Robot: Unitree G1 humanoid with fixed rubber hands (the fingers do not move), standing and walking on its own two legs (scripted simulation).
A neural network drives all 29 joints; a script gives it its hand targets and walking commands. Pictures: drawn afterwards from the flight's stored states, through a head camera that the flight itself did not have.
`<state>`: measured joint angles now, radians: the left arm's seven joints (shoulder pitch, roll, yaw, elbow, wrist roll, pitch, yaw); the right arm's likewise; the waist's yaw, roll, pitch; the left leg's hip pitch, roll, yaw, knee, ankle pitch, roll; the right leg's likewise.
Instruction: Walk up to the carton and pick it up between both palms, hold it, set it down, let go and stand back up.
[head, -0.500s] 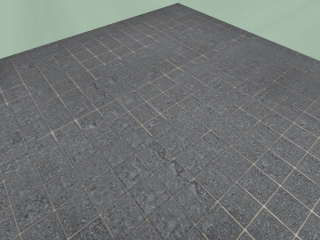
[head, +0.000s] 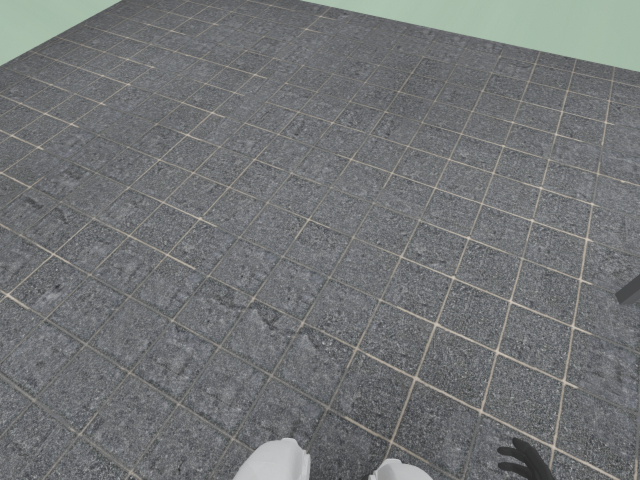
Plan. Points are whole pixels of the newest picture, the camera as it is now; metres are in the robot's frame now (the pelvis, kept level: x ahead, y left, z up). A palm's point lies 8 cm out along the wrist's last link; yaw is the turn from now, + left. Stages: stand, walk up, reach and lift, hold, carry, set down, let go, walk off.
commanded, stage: walk up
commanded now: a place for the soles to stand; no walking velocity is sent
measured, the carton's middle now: out of the picture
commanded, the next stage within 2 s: none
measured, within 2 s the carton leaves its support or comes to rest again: neither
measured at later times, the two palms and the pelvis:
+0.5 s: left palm (272, 378) +0.25 +0.11 -0.10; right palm out of the picture -0.08 -0.34 -0.15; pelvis +0.05 -0.09 -0.01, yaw -28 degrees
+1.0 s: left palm (413, 318) +0.38 -0.09 -0.11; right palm out of the picture -0.03 -0.42 -0.10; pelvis +0.13 -0.21 +0.00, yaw -49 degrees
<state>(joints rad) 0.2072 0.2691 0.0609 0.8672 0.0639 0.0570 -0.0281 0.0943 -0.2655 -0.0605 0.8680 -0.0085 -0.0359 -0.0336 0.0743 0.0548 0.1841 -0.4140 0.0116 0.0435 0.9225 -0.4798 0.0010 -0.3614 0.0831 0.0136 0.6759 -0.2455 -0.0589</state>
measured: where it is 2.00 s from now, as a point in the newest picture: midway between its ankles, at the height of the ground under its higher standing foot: outside the picture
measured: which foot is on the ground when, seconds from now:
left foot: up 0.00-0.02, down 0.04-0.48, up 0.50-0.76, down 0.78-1.00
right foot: down 0.00-0.06, up 0.08-0.44, down 0.46-0.80, up 0.82-1.00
